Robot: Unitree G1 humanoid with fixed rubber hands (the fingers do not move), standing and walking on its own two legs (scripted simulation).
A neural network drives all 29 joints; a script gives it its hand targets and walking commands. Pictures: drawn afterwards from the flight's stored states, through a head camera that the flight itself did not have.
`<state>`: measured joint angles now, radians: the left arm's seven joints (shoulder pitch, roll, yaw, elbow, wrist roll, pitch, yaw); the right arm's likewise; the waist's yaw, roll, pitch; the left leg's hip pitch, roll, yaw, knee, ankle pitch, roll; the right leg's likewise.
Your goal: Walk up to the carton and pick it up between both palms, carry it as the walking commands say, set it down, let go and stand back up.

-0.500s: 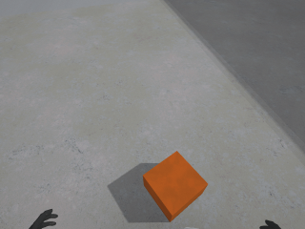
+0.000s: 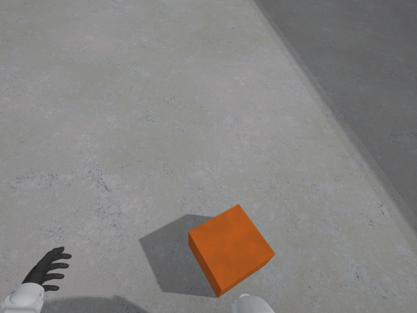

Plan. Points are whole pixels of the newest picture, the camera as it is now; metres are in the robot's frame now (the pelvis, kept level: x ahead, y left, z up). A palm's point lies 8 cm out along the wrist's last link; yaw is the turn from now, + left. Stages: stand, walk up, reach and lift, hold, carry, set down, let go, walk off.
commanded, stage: walk up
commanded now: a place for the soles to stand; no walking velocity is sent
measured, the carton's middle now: (228, 249) +0.44 -0.13 -0.68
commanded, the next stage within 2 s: none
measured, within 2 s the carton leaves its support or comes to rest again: neither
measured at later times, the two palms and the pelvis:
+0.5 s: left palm out of the picture +0.06 +0.19 -0.12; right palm out of the picture +0.12 -0.54 -0.07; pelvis +0.01 -0.18 -0.04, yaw +14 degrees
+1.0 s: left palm out of the picture -0.07 -0.03 -0.11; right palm out of the picture +0.30 -0.60 -0.09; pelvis +0.05 -0.36 -0.03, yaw +27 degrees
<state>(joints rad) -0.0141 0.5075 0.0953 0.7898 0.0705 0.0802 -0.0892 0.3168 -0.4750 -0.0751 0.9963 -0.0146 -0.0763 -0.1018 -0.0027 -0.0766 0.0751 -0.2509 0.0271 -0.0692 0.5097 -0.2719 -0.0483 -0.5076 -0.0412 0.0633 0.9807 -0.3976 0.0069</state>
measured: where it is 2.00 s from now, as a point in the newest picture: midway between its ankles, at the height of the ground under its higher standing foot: outside the picture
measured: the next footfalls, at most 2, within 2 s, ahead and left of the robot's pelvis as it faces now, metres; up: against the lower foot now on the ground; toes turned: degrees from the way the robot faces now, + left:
right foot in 0.18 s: +0.10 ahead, -0.24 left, +0.00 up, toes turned +4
left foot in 0.40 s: +0.08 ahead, -0.02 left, +0.00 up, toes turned +14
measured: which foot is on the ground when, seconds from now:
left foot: down 0.00-0.18, up 0.20-0.38, down 0.40-0.70, up 0.72-0.92, down 0.94-1.00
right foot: up 0.00-0.16, down 0.18-0.38, up 0.40-0.68, down 0.70-1.00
